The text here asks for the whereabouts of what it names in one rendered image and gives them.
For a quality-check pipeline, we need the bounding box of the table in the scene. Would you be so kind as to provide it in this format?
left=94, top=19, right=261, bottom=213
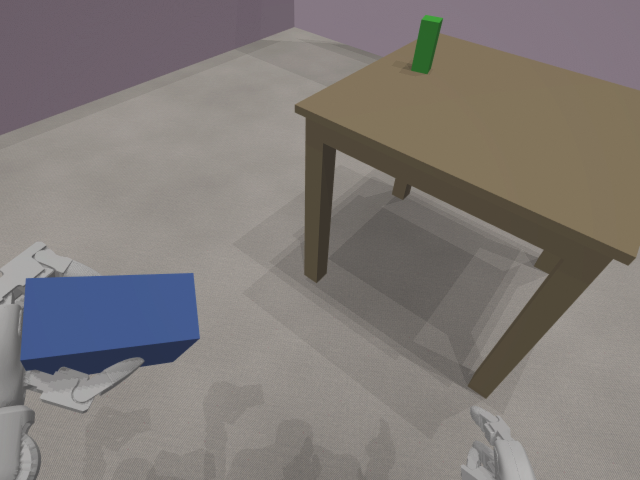
left=295, top=33, right=640, bottom=399

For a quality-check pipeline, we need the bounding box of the robot left hand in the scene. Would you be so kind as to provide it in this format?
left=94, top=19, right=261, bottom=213
left=0, top=242, right=145, bottom=414

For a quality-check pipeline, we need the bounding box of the robot left forearm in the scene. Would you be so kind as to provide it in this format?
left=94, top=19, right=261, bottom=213
left=0, top=405, right=41, bottom=480

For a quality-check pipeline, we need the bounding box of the robot right hand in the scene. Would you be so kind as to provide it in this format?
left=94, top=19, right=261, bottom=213
left=461, top=406, right=536, bottom=480

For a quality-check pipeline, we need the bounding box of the sponge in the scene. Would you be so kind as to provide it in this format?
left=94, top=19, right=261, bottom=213
left=20, top=273, right=200, bottom=375

